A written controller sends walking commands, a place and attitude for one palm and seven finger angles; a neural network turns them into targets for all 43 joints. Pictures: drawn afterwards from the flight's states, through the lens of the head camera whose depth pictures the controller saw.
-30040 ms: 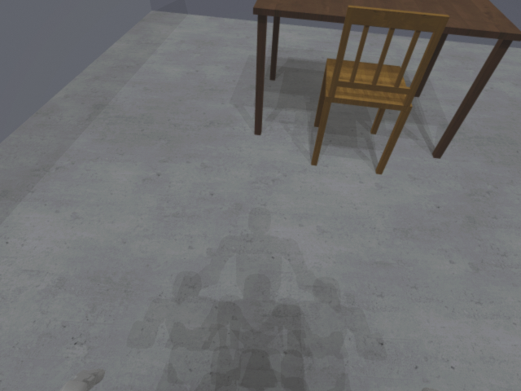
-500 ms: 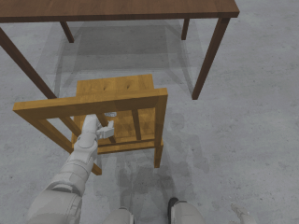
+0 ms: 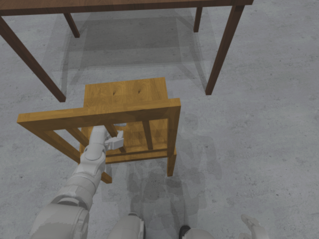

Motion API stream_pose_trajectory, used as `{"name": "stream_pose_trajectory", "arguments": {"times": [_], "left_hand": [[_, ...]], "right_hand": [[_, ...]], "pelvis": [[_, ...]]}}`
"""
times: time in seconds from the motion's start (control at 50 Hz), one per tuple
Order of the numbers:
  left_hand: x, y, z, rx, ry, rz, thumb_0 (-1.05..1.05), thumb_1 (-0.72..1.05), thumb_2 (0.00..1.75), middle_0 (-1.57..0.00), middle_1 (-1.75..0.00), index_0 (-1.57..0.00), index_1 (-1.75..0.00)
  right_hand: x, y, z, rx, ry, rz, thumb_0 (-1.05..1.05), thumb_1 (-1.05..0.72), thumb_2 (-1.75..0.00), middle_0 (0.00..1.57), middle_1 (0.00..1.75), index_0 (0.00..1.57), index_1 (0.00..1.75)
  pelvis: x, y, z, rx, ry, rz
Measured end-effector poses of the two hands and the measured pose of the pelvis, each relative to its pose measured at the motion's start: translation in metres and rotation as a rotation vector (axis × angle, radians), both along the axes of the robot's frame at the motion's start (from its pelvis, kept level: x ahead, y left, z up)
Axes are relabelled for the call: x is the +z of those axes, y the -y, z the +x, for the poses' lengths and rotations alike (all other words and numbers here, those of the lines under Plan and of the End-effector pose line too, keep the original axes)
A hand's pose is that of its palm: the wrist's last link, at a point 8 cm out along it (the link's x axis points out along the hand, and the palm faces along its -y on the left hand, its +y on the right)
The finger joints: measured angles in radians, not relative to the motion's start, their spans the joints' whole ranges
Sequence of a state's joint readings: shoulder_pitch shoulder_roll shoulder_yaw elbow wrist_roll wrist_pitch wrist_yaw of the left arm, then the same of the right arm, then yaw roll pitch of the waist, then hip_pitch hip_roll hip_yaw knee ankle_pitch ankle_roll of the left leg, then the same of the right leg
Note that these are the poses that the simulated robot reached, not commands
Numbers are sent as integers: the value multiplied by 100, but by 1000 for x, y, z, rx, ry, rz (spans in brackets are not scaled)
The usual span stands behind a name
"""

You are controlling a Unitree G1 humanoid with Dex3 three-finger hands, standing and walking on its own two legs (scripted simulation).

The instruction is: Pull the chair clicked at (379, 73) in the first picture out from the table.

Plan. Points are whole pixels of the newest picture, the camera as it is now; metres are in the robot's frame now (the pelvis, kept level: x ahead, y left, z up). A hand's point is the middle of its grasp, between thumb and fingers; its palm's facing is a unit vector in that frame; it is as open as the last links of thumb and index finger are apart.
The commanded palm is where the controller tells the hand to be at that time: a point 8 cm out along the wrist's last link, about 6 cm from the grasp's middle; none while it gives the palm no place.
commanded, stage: step backward, pulling the chair out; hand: left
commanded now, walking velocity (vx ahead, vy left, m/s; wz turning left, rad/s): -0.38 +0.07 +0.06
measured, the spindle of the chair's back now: (116, 138) +0.39 +0.15 -0.12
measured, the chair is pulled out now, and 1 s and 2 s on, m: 0.39 0.62 0.66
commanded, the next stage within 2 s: stop walking, hand still on the chair in 0.66 s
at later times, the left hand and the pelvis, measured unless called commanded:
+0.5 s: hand (115, 175) +0.27 +0.13 -0.07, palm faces -0.02 -0.98 -0.22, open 5.2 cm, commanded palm +0.26 +0.18 -0.07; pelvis -0.10 +0.00 +0.00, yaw -2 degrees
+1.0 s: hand (108, 233) +0.13 +0.13 -0.07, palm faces -0.01 -0.98 -0.21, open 5.2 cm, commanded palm +0.12 +0.18 -0.05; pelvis -0.18 +0.00 -0.01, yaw +1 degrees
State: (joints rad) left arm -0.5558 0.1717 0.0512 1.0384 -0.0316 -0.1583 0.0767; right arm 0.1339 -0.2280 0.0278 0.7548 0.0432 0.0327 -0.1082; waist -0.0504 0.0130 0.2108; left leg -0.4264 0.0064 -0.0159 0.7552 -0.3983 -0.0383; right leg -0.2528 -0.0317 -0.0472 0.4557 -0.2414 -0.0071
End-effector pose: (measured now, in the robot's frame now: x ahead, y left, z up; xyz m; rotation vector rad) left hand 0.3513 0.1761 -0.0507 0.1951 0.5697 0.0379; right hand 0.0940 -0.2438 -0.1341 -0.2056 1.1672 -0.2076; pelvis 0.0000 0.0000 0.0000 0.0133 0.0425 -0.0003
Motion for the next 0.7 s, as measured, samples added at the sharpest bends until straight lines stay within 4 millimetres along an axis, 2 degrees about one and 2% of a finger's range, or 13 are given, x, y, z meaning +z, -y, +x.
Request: {"name": "stream_pose_trajectory", "arguments": {"times": [0.1, 0.18, 0.28, 0.4, 0.46, 0.56, 0.7], "left_hand": [[0, -2, -6, -56, 12, 3, 4, 71, 78, -27, -118, -50, -145], [-1, -5, -14, -96, 39, 1, 3, 71, 78, -27, -121, -50, -145], [-1, -7, -35, -76, 51, 0, 3, 72, 77, -26, -121, -50, -145], [0, -6, -71, -29, 57, 26, 4, 71, 78, -29, -120, -50, -145], [1, -3, -91, -13, 44, 28, 4, 70, 79, -30, -118, -50, -145], [3, 3, -118, -11, 3, 21, 5, 70, 78, -29, -117, -50, -145], [3, 1, -147, -56, 2, 1, 4, 70, 79, -26, -122, -50, -145]], "right_hand": [[5, 13, -10, -25, 30, -91, 1, -91, -90, 20, 30, 21, 30], [15, 8, -23, -35, 37, -112, 1, -91, -90, 20, 30, 20, 30], [15, -9, -46, -14, 47, -48, 1, -91, -90, 20, 30, 20, 30], [-7, -18, -84, -15, 35, 66, 1, -91, -90, 20, 30, 20, 30], [-12, -12, -104, -51, 16, 76, 1, -91, -90, 20, 30, 21, 30], [-2, 8, -128, -51, 10, 5, 1, -91, -90, 20, 30, 21, 30], [8, 23, -147, -27, 55, -123, 1, -91, -90, 20, 30, 20, 30]], "pelvis": [[-7, -20, -13, 15, 12, -17], [-8, -27, -28, -10, 17, -3], [-5, -22, -49, -28, 15, -22], [-10, -2, -74, -47, 36, -41], [-8, 3, -88, -39, 44, -44], [-1, 1, -108, -24, 19, 16], [-11, -18, -142, 41, 0, 1]]}}
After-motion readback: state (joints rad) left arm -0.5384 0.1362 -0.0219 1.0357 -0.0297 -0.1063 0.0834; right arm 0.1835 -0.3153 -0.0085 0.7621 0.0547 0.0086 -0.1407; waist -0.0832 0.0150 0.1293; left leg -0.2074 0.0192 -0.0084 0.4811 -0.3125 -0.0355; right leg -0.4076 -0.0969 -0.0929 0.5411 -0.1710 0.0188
